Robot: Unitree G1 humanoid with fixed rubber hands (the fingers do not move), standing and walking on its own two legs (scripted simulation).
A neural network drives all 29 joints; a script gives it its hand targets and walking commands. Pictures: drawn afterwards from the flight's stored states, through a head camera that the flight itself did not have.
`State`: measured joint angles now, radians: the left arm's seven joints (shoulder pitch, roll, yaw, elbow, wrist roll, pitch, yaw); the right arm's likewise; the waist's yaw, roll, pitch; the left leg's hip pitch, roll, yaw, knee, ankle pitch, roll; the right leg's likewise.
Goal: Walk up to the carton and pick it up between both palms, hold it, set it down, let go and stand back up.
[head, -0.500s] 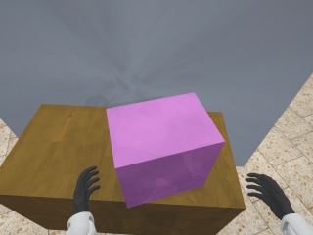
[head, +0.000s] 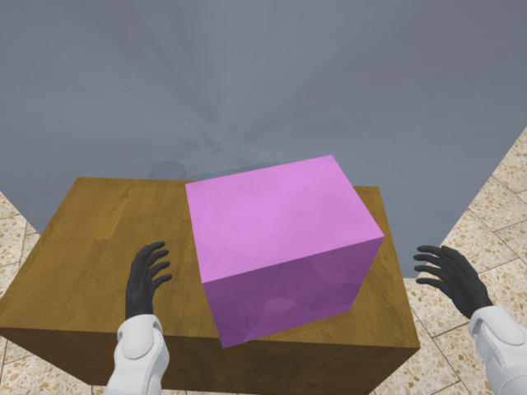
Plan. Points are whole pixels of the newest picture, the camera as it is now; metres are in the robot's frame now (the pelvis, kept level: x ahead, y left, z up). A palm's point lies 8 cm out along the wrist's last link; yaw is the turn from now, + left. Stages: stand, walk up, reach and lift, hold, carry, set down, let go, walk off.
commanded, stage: reach and lift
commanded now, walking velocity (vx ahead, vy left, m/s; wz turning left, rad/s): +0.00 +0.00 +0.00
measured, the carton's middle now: (275, 254) +0.40 +0.03 -0.08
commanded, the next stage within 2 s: none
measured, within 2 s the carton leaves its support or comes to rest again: neither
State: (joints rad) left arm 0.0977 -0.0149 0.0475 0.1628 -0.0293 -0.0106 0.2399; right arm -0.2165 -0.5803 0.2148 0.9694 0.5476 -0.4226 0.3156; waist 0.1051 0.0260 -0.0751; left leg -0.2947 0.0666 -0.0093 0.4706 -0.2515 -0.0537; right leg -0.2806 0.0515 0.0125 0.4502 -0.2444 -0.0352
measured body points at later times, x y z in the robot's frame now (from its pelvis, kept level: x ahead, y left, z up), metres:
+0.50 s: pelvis +0.00 +0.00 +0.00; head +0.03 -0.01 +0.45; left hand +0.29 +0.24 +0.06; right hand +0.40 -0.25 +0.05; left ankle -0.01 +0.15 -0.74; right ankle -0.01 -0.10 -0.74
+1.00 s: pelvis -0.02 -0.01 +0.00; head +0.03 -0.01 +0.45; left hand +0.34 +0.23 +0.09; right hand +0.45 -0.22 +0.11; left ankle -0.01 +0.15 -0.74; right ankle -0.01 -0.10 -0.74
